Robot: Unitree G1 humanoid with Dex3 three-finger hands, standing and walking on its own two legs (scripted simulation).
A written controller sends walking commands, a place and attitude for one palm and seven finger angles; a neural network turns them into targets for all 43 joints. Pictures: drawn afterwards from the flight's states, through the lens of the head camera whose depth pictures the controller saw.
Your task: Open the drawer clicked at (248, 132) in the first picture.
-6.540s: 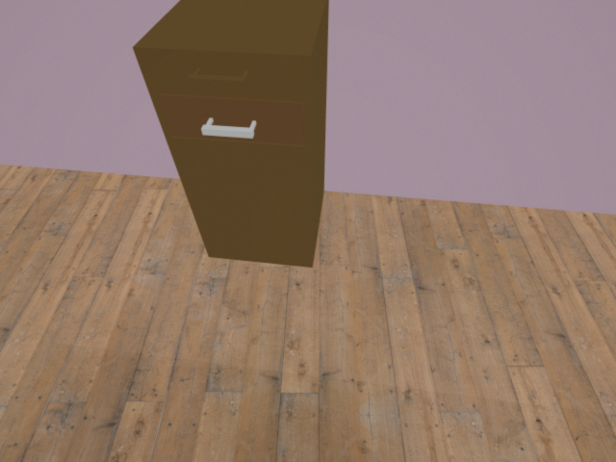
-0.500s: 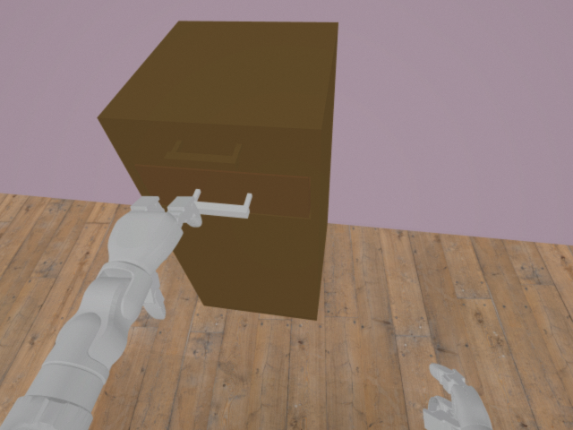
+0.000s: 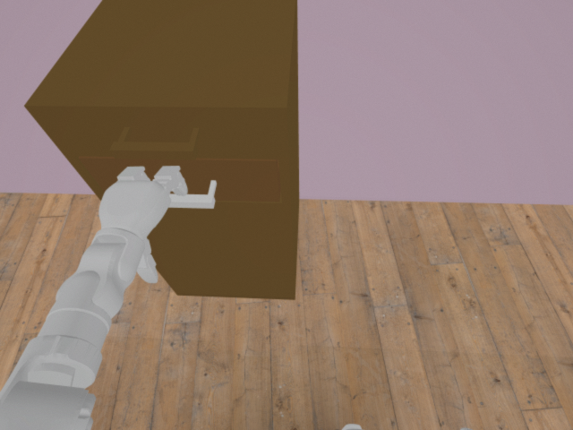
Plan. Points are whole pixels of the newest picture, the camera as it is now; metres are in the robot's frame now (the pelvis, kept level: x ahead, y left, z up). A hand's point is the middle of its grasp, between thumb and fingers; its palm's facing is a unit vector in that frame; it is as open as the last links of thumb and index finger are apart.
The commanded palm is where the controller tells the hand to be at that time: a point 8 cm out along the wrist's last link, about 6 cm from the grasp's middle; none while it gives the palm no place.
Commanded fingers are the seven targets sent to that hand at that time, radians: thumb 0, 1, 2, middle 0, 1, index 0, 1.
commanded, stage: move the hooked fingers above the handle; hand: left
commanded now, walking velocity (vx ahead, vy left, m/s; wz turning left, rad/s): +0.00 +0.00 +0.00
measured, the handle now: (181, 192) +0.55 +0.24 -0.09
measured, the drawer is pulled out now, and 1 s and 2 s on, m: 0.00 0.00 0.00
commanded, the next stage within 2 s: lower the fingers behind the handle in 1.50 s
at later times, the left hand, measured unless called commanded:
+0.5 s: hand (156, 213) +0.45 +0.24 -0.01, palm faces -0.06 -0.03 -1.00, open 13.8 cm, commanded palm +0.44 +0.25 +0.05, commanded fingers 0.00 -0.50 0.30 -0.30 -1.20 -0.30 -1.20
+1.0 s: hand (169, 198) +0.50 +0.24 -0.04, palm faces -0.07 -0.01 -1.00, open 13.6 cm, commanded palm +0.49 +0.24 +0.02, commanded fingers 0.00 -0.50 0.30 -0.30 -1.20 -0.30 -1.20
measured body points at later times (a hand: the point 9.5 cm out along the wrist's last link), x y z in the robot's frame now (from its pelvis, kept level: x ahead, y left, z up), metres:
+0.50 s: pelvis -0.01 +0.01 -0.02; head +0.10 +0.01 +0.42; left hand +0.44 +0.24 +0.04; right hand +0.04 -0.27 -0.15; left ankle -0.04 +0.10 -0.72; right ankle +0.03 -0.11 -0.72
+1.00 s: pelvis -0.02 +0.02 -0.05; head +0.13 +0.02 +0.38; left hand +0.50 +0.24 +0.01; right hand -0.05 -0.25 -0.17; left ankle -0.04 +0.10 -0.72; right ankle +0.03 -0.11 -0.72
